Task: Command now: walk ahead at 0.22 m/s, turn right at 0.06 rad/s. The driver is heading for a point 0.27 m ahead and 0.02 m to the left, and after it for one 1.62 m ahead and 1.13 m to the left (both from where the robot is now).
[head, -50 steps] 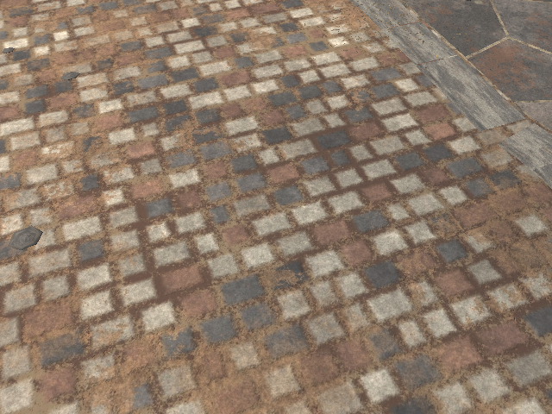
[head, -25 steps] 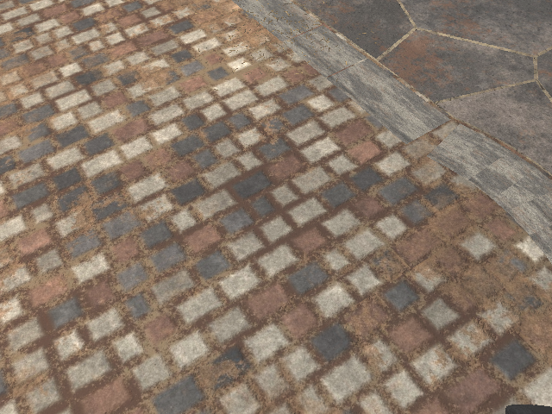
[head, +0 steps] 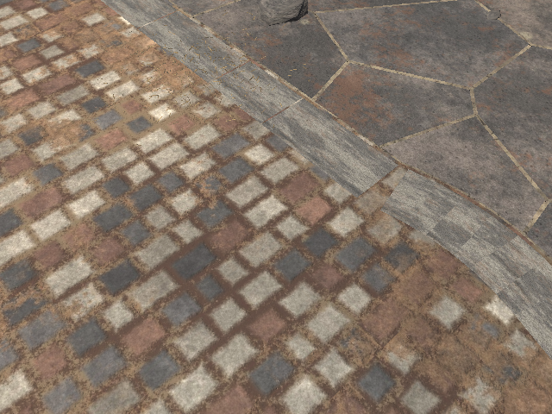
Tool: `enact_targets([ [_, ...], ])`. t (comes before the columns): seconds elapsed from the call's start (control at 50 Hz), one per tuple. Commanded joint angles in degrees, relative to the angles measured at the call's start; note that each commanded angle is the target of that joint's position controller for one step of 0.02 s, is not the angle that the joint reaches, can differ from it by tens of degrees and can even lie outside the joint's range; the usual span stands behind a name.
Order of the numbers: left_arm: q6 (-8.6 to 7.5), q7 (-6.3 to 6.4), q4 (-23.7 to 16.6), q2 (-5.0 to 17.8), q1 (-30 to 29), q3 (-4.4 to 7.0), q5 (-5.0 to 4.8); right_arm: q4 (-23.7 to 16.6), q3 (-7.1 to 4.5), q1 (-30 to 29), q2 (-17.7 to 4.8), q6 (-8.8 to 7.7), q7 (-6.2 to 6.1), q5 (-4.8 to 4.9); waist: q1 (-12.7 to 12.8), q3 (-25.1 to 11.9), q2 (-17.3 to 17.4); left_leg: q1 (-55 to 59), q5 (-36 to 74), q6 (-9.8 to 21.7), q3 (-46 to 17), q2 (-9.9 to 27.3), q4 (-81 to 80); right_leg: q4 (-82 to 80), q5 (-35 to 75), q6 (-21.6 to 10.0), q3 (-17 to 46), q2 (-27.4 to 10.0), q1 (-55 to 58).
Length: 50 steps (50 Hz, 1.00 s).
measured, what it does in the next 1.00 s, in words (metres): walks ahead, turning left: right foot, then left foot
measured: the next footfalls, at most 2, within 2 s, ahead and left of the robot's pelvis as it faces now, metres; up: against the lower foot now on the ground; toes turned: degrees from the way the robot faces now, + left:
right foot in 0.18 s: +0.22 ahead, -0.14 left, +0.00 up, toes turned +2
left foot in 0.54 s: +0.12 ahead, +0.11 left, +0.00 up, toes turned +16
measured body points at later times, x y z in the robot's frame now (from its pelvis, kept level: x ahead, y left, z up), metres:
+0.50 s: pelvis +0.10 -0.01 -0.01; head +0.12 +0.01 +0.44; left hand +0.20 +0.29 -0.12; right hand +0.25 -0.28 -0.12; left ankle +0.09 +0.11 -0.72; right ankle +0.18 -0.14 -0.75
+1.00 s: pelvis +0.11 +0.00 -0.01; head +0.14 +0.02 +0.44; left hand +0.13 +0.33 -0.11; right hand +0.37 -0.19 -0.10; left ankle +0.09 +0.10 -0.75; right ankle +0.18 -0.12 -0.74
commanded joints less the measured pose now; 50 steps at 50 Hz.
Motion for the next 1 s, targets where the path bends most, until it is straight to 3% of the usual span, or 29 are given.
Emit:
enact_targets([
  [0.02, -0.11, -0.19, -2.1, 1.4, 1.9, 0.04, 0.04, -3.3, -1.99, -3.4, -9.7, 0.02, -0.96, 0.49, 1.8, -7.5, 7.4, 0.1, 39.9, 8.0, -3.5, 12.3, -3.4, -10.1, 11.3, 0.6, -1.9, 1.2, 9.6],
  [0.1, -0.12, -0.62, -3.5, 3.1, -3.5, 0.48, 0.30, -1.1, -1.80, -1.0, -9.9, 1.33, -1.14, 1.03, 0.2, -6.3, 7.5, 3.6, 32.6, 7.4, -6.2, 14.0, -0.5, -17.4, 12.3, -0.6, -0.8, 2.3, 10.9],
  [0.14, -0.47, -0.60, -3.4, 4.1, -2.6, 1.02, 0.80, -0.8, -1.75, -2.0, -9.9, 2.00, -1.23, 1.79, 1.9, -5.8, 7.0, 4.1, 28.0, 6.2, -8.7, 13.6, 3.6, -23.4, 13.0, -1.9, -1.0, 3.2, 14.2],
  [0.16, -0.72, -0.34, -2.6, 5.3, -0.5, 1.53, 1.15, -0.8, -1.65, -1.8, -9.6, 2.20, -1.26, 1.97, 3.1, -6.1, 5.8, 3.0, 24.3, 4.4, -9.2, 11.8, 6.7, -28.2, 20.0, -3.0, -0.9, 3.0, 19.0],
  [0.18, -0.84, 0.34, -2.5, 9.1, 1.7, 2.49, 1.78, -1.6, -1.31, -0.7, -8.6, 1.84, -1.28, 1.03, 2.8, -9.2, 2.5, -1.3, 17.3, 1.8, -8.2, 8.6, 12.0, -25.8, 39.5, -5.2, 3.5, -2.7, 27.8],
  [0.2, -0.06, 1.13, -2.7, 12.0, 3.7, 3.25, 2.12, -1.7, -0.49, 4.2, -5.5, 1.18, -1.15, 0.25, 1.1, -14.2, -5.7, -13.4, -2.6, -1.5, -5.3, 3.7, 21.4, -21.0, 56.1, -12.1, 10.9, -12.6, 41.7],
  [0.22, 1.17, 1.33, -2.5, 9.3, 6.7, 2.84, 1.34, -2.1, 0.00, 3.9, -5.2, 1.44, -1.32, 0.95, 4.5, -19.4, -11.5, -19.0, -27.7, -4.0, -3.2, 1.0, 33.1, -22.5, 57.3, -18.6, 17.9, -19.9, 45.1],
  [0.24, 1.83, 1.34, -2.4, 7.7, 7.4, 2.25, 0.95, -2.7, -1.31, 1.3, -9.0, 2.35, -1.33, 1.84, 5.7, -18.5, -8.6, -22.5, -34.2, -5.1, -4.7, 1.8, 43.2, -24.9, 48.9, -19.3, 18.6, -19.8, 42.7],
  [0.28, 2.21, 1.64, -3.3, 7.3, 1.0, 2.03, 0.35, -3.2, -2.31, -0.2, -9.5, 5.05, -2.34, 1.98, 3.3, -12.7, -4.7, -25.3, -27.0, -6.4, -4.9, 4.9, 49.7, -29.6, 28.0, -16.4, 13.6, -16.7, 33.2],
  [0.34, 2.49, 1.60, -3.3, 6.8, -6.5, 2.02, 1.14, -3.8, -2.39, 1.2, -7.1, 8.22, -3.34, 1.42, 0.1, -7.0, -6.9, -17.3, -18.6, -7.8, -2.1, 5.7, 45.2, -35.4, 12.6, -13.8, 4.2, -12.0, 17.6],
  [0.4, 2.41, 1.92, -2.6, 7.0, -8.2, 2.24, 1.08, -5.6, -2.21, -0.2, -6.2, 8.47, -2.82, 1.12, 0.3, -7.9, -7.3, -12.3, -13.5, -6.8, -0.9, 6.6, 36.0, -35.3, 13.0, -13.6, -0.7, -11.6, 16.3],
  [0.46, 2.73, 2.20, -1.3, 8.5, -7.1, 2.69, 0.42, -7.4, -2.46, -1.6, -7.3, 8.29, -1.66, 1.06, 1.1, -9.9, -6.9, -9.5, -11.2, -5.1, 0.1, 6.9, 29.0, -33.6, 14.0, -13.4, -0.9, -14.2, 20.0],
  [0.52, 3.57, 2.15, -0.2, 8.8, -7.3, 2.84, -1.05, -6.7, -3.39, 2.0, -8.1, 8.30, -0.74, 0.71, -1.0, -9.4, -4.7, -1.9, -4.6, -1.4, 2.9, 4.3, 16.4, -27.8, 6.0, -8.9, -4.1, -12.8, 18.4],
  [0.54, 3.95, 1.97, 1.1, 7.0, -4.8, 2.60, -1.25, -6.6, -4.02, 3.1, -9.6, 8.33, -0.88, 0.18, -0.9, -6.8, 0.3, 0.5, -0.7, 0.9, -1.0, 5.0, 9.8, -20.8, -1.5, -4.7, -7.4, -9.7, 14.4],
  [0.56, 4.22, 1.51, 0.5, 3.5, -2.8, 1.80, 0.59, -8.2, -5.51, 2.9, -16.2, 8.30, -2.09, 0.04, 1.5, -4.1, 18.3, 4.3, 13.0, 7.0, -21.7, 19.0, 2.2, -3.1, -15.7, 2.0, -13.9, -1.4, 1.8],
  [0.58, 3.99, 1.98, -2.7, 4.9, -9.9, 2.21, 0.91, -10.0, -5.53, 2.4, -19.2, 7.32, -1.71, -1.84, -1.2, -3.2, 20.5, -0.9, 13.6, 16.2, -33.5, 25.6, -2.4, 8.1, -25.5, 2.6, -5.0, 5.0, -4.9],
  [0.6, 3.98, 2.24, -2.9, 6.5, -11.3, 2.75, 0.35, -10.3, -5.15, 0.9, -17.3, 5.94, -1.46, -2.51, -1.0, -3.6, 14.7, -1.7, 8.2, 15.3, -30.3, 23.3, -3.0, 13.7, -22.1, 1.5, -0.5, 3.8, -5.4],
  [0.62, 4.10, 2.47, -2.0, 7.0, -9.5, 3.18, -0.04, -10.7, -4.89, -2.0, -15.8, 5.01, -1.69, -1.40, 1.0, -3.4, 12.4, -1.4, 5.3, 11.8, -25.9, 20.1, -2.1, 14.5, -16.4, 0.6, 0.8, 2.9, -5.7],
  [0.64, 4.23, 2.94, -0.3, 7.2, -7.6, 3.55, 0.28, -11.4, -4.43, -4.7, -13.8, 4.83, -2.05, -0.09, 2.1, -4.1, 9.8, -0.7, 3.5, 8.8, -23.1, 17.9, -1.1, 14.2, -12.5, 0.7, 1.3, 2.3, -5.5],
  [0.66, 4.24, 3.19, 0.2, 7.5, -6.8, 3.78, 0.69, -11.8, -3.94, -6.0, -12.5, 4.88, -2.42, 0.69, 2.6, -4.6, 10.1, -0.9, 5.6, 7.9, -21.4, 16.9, -0.6, 14.4, -9.8, 1.2, 1.3, 2.4, -4.5],
  [0.7, 3.76, 2.87, 0.3, 6.5, -6.1, 3.73, 0.33, -12.0, -3.39, -4.8, -11.1, 5.08, -3.04, 0.60, 2.8, -7.0, 9.7, 0.6, 10.6, 8.1, -20.0, 15.4, 0.4, 14.9, -6.8, 1.9, 1.3, 3.5, -2.3],
  [0.8, 2.86, 2.25, -0.5, 4.5, -8.4, 2.71, -0.21, -12.5, -4.16, -2.3, -12.5, 5.79, -4.04, 1.08, 0.9, -7.6, 10.1, 5.9, 9.8, 8.7, -22.1, 14.4, 1.9, 0.3, -5.0, 3.7, 2.3, 4.5, -1.1],
  [0.9, 2.01, 0.99, -0.3, 5.7, -7.7, 2.58, -0.75, -14.2, -4.75, -4.1, -13.6, 6.73, -3.52, 0.92, 0.5, -7.1, 11.4, 1.7, 10.1, 9.9, -26.9, 13.8, 2.6, -9.2, -7.2, 3.7, 2.5, 6.1, 7.6],
  [0.96, 1.23, 0.21, 0.0, 6.5, -5.9, 2.69, -1.00, -15.1, -4.77, -5.8, -13.5, 7.20, -3.22, 1.40, 1.2, -7.9, 11.8, 2.6, 15.0, 9.3, -30.4, 13.0, 4.4, -16.1, -7.0, 2.8, 2.6, 6.7, 11.8],
  [1.0, 0.74, -0.32, 1.1, 6.8, -2.2, 2.95, -0.94, -15.8, -4.62, -8.1, -13.2, 7.68, -3.41, 2.19, 3.7, -8.3, 11.1, 1.1, 14.4, 6.8, -30.2, 10.5, 7.0, -27.9, 1.3, 1.5, 1.5, 6.5, 19.0],
])
Keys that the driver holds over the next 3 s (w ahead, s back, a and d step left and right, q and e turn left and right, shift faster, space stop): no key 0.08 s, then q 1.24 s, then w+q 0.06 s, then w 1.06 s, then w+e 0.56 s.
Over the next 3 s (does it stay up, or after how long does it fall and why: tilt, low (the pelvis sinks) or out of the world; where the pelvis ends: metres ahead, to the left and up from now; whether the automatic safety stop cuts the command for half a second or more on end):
stays up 0.65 0.62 -0.02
